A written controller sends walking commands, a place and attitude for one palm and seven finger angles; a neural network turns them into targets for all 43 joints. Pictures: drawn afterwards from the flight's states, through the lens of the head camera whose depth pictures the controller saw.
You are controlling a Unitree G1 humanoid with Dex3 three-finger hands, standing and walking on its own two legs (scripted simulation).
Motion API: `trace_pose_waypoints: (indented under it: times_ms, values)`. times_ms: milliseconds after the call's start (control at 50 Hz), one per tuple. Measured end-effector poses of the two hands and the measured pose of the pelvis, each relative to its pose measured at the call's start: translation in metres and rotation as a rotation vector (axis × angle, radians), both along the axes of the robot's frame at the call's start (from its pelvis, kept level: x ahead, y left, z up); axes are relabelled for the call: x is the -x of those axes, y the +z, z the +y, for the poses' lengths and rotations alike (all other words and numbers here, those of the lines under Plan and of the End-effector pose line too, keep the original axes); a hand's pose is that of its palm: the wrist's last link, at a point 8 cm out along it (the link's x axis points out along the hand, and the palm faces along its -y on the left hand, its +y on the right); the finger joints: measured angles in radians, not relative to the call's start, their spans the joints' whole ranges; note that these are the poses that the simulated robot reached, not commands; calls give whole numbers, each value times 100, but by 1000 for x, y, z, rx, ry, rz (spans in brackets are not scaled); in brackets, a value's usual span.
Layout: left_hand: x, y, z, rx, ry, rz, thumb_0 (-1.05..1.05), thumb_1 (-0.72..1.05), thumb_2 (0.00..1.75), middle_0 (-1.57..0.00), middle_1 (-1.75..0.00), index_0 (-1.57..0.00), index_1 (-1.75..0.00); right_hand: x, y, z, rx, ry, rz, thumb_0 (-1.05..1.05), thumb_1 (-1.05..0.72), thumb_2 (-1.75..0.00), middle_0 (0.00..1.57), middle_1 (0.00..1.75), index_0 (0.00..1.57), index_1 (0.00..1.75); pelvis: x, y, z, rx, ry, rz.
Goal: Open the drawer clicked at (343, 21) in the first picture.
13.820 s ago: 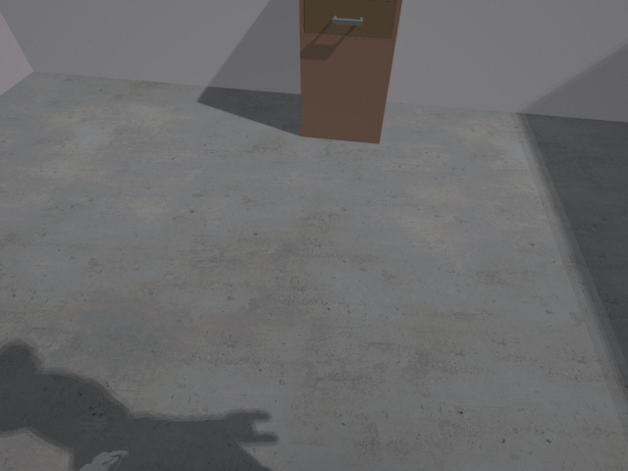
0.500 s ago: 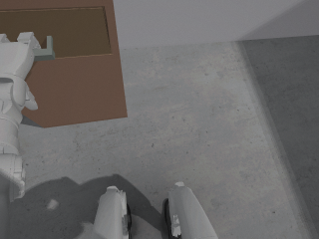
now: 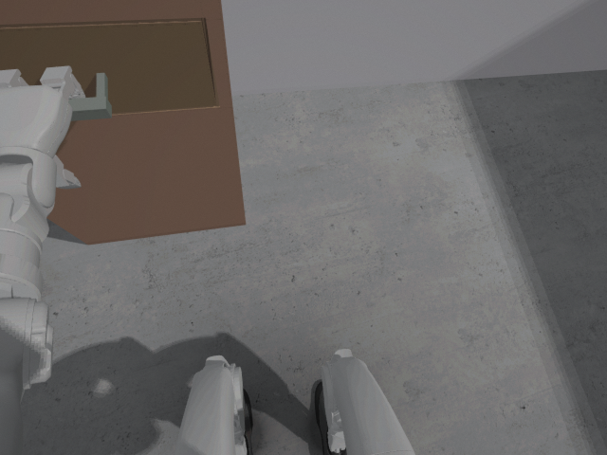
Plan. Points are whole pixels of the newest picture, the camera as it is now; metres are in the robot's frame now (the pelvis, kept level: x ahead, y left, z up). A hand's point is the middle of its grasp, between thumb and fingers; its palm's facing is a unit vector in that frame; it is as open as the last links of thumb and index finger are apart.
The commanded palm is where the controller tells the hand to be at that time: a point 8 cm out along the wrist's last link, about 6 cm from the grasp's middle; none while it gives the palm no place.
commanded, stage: close the thumb around the handle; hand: left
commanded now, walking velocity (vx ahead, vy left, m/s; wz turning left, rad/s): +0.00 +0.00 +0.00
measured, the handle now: (52, 98) +0.56 +0.29 +0.00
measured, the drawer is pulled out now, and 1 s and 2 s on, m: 0.00 0.04 0.16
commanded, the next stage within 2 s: pull the drawer open in 0.42 s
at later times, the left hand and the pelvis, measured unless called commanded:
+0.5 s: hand (53, 142) +0.51 +0.30 -0.02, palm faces -0.07 -0.01 -1.00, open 5.2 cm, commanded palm +0.52 +0.27 +0.03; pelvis +0.00 +0.00 +0.00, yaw +0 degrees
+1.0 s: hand (51, 174) +0.47 +0.29 -0.02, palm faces -0.07 -0.04 -1.00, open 5.2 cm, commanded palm +0.45 +0.27 +0.03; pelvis +0.02 +0.00 +0.02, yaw +0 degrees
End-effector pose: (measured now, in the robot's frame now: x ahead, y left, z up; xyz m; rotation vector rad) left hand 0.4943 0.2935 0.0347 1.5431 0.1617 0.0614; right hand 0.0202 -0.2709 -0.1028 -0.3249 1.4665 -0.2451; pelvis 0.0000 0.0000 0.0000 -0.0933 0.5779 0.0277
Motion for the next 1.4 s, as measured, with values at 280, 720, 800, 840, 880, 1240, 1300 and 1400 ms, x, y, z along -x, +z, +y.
trace_pose_waypoints:
  times_ms: [280, 720, 800, 840, 880, 1240, 1300, 1400]
  values:
    - [-1, 1, -1, -4, 10, -1, 0, 58, 76, -36, -131, -39, -131, 4, 0, 3, -10, -9, 18, 0, -90, -90, 20, 30, 20, 30, -1, 1, 0, 0, 0, 0]
    - [2, 1, -1, -8, 15, 11, 0, 80, 85, -36, -134, -41, -135, 3, -1, -1, -11, -14, 7, 0, -90, -90, 20, 30, 20, 30, 0, 1, -2, -6, -5, -1]
    - [11, 1, -2, -1, 8, 17, 1, 80, 84, -34, -134, -40, -135, -2, 1, 1, -22, -17, 4, 0, -90, -90, 20, 30, 20, 30, -4, 6, -1, -11, -10, -10]
    - [17, 1, -2, 2, 3, 19, 1, 80, 83, -34, -134, -40, -135, -5, 2, 3, -28, -17, 2, 0, -90, -90, 20, 30, 20, 30, -6, 9, -1, -13, -11, -16]
    - [23, 1, -2, 5, -2, 18, 1, 80, 83, -34, -134, -40, -135, -10, 3, 4, -36, -14, -2, 0, -90, -90, 20, 30, 20, 30, -9, 12, 0, -15, -11, -22]
    - [77, 0, -9, 9, 1, -16, 1, 79, 86, -33, -135, -41, -135, -73, 10, 4, -66, 58, -121, 0, -90, -90, 20, 30, 20, 30, -19, 27, -2, -30, 2, -75]
    - [84, 0, -10, 8, 3, -14, 1, 79, 86, -34, -135, -41, -135, -80, 11, 3, -66, 67, -140, 0, -90, -90, 20, 30, 20, 30, -19, 28, -3, -32, 4, -81]
    - [95, 0, -12, 5, 13, -17, 1, 79, 86, -33, -135, -42, -135, -85, 12, 3, -71, 73, -156, 0, -90, -90, 20, 30, 20, 30, -17, 30, -5, -35, 7, -92]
